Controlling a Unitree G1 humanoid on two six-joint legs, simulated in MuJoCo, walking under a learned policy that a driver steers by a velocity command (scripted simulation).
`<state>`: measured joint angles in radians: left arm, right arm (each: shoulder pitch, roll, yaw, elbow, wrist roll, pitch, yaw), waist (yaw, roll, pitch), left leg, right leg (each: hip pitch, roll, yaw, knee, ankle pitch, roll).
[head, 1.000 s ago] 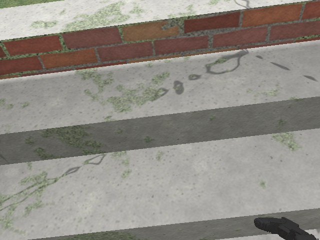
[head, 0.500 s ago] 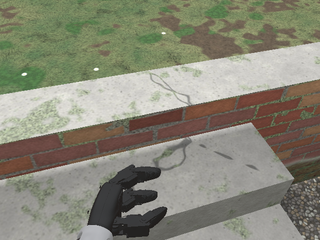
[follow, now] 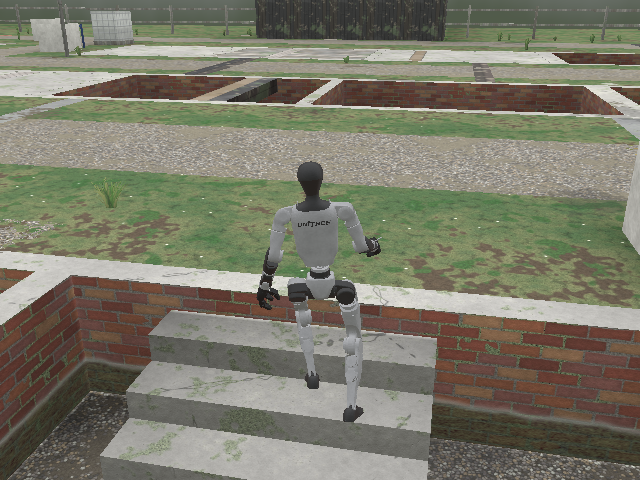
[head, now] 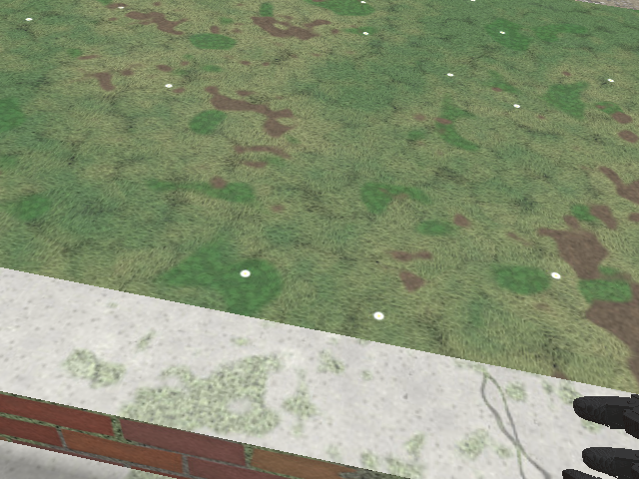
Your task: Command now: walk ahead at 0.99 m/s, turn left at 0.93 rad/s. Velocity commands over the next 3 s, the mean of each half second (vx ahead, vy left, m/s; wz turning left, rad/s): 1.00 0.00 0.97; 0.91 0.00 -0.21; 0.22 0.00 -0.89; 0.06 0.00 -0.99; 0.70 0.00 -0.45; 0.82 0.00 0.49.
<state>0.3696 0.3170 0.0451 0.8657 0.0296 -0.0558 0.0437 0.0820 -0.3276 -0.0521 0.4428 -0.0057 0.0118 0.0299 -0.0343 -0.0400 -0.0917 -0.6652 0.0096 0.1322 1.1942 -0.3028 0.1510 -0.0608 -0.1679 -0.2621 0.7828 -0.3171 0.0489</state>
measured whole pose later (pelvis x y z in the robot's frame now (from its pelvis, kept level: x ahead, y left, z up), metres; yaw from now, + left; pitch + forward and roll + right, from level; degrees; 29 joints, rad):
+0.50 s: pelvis +0.32 +0.04 +0.16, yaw +30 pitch +2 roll -2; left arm 0.31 0.29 0.08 0.80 0.02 -0.04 0.04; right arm 0.05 -0.34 -0.07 0.54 0.02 -0.03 0.05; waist 0.01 0.02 -0.06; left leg -0.91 -0.07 -0.06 1.98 -0.22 0.11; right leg -0.29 -0.07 -0.18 0.77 -0.50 0.02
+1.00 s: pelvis +0.63 +0.22 +0.20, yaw +20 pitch +3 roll +1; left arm -0.03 0.12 -0.07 0.42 0.01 -0.05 -0.01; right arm 0.42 -0.26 -0.03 0.98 -0.01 -0.01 -0.04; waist 0.04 0.04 0.01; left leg 0.09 0.10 0.24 0.35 -0.27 -0.03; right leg -1.06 0.00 -0.08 1.60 -0.51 -0.04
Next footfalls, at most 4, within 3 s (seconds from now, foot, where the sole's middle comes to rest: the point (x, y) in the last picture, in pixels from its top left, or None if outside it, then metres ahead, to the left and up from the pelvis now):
0.04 left None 0.05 0.04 -0.75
0.34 right None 0.36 -0.08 -0.58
0.74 left None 0.43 0.29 -0.58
1.02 right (195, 296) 0.81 0.21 -0.41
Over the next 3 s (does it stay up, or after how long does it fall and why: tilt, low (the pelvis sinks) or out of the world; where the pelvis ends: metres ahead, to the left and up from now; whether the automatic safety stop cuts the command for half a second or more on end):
stays up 1.34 -0.16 0.36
